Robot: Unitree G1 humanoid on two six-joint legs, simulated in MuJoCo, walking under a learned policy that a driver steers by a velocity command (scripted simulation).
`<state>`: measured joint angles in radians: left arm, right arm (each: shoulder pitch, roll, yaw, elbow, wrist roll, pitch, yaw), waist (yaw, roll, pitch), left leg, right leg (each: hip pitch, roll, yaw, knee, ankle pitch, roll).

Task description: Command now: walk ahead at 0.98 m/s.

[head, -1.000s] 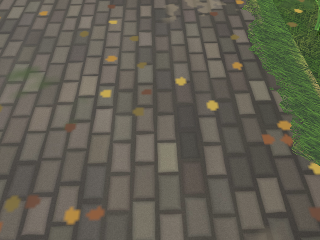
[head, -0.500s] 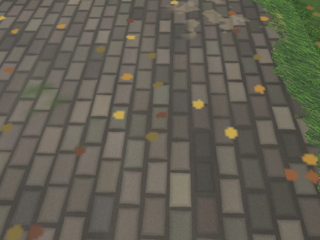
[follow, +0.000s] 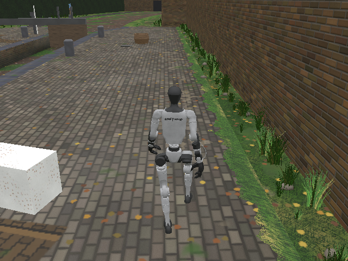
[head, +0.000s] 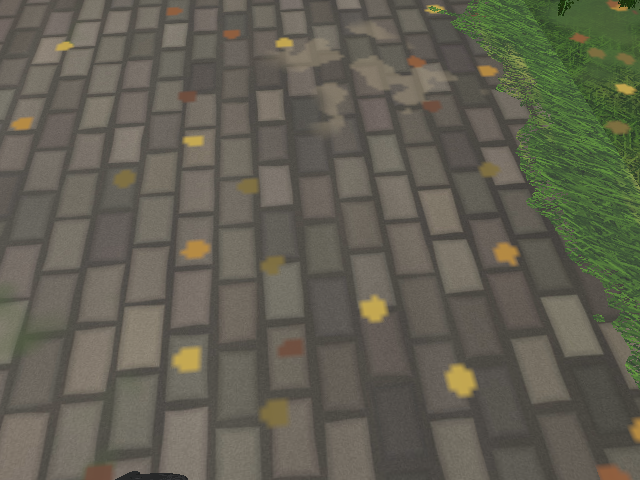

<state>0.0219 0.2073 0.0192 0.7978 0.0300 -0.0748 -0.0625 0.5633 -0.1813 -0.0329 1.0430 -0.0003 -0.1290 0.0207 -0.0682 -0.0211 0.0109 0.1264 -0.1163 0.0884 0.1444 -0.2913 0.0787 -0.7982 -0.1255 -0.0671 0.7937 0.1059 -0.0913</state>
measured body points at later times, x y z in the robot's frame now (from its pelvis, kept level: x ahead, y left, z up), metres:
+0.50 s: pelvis +0.48 -0.01 +0.00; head +0.51 -0.01 +0.45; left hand +0.37 +0.23 -0.13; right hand +0.73 -0.22 -0.07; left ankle +0.72 +0.14 -0.68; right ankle +0.31 -0.07 -0.73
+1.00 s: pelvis +0.93 -0.07 -0.02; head +0.95 -0.09 +0.43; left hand +1.27 +0.00 -0.08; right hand +0.74 -0.26 -0.16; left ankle +0.77 +0.11 -0.73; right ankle +1.09 -0.22 -0.70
